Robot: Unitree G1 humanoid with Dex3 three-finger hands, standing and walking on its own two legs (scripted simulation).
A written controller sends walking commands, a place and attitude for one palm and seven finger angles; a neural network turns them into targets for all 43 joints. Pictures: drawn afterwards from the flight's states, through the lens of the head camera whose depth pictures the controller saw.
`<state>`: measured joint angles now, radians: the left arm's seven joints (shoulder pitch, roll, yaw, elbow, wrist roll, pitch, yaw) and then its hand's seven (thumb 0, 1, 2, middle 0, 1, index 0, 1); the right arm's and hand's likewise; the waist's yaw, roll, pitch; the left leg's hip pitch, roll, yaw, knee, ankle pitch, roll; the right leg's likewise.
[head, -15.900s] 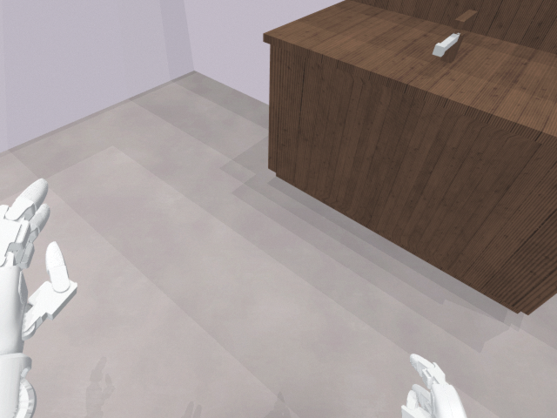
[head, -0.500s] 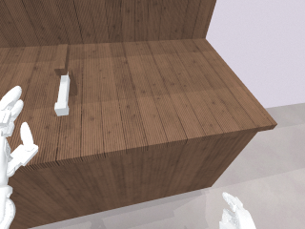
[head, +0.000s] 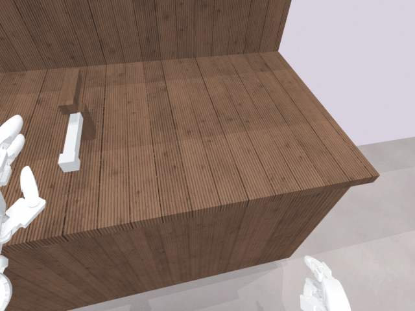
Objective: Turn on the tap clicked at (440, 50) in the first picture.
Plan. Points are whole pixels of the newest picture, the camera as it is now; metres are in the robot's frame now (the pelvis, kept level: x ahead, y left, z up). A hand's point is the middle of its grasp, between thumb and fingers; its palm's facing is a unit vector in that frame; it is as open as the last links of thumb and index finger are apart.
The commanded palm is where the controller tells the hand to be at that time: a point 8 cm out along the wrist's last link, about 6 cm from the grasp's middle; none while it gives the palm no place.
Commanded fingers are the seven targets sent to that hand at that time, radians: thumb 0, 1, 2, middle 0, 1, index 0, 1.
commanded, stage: come to a stop and stand still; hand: left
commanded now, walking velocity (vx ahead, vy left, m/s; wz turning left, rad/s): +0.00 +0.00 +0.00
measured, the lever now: (69, 162) +0.35 +0.31 +0.08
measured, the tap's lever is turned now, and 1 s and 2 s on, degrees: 0 0 0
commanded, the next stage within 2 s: look again from close up in 0.78 s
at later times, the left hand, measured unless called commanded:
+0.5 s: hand (42, 190) +0.23 +0.26 +0.17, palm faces +0.33 -0.87 -0.37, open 7.5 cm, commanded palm +0.17 +0.31 +0.18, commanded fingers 0.00 0.90 0.90 -0.20 -0.30 -0.20 -0.30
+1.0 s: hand (32, 200) +0.23 +0.28 +0.15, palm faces +0.34 -0.87 -0.35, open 7.5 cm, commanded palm +0.16 +0.31 +0.18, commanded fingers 0.00 0.90 0.90 -0.20 -0.30 -0.20 -0.30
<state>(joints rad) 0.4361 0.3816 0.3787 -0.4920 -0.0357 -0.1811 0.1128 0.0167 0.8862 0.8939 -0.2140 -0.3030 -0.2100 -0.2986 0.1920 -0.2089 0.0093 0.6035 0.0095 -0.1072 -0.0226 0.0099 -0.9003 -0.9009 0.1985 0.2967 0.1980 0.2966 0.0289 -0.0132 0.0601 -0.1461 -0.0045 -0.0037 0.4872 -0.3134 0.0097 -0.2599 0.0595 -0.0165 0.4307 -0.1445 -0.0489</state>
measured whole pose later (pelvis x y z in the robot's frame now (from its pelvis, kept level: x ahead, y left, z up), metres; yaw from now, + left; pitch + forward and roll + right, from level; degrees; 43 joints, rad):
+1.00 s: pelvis -0.01 +0.04 +0.00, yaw -2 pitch -3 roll -1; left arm 0.37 0.35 0.34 -0.38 -0.02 -0.23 0.07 0.02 0.89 0.89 -0.21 -0.30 -0.21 -0.30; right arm 0.20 -0.19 0.02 0.56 0.01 -0.15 -0.01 0.01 -0.90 -0.90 0.20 0.30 0.20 0.30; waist 0.03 -0.04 0.07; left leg -0.13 -0.04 0.05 0.47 -0.31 0.06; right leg -0.25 0.03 0.04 0.42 -0.13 0.01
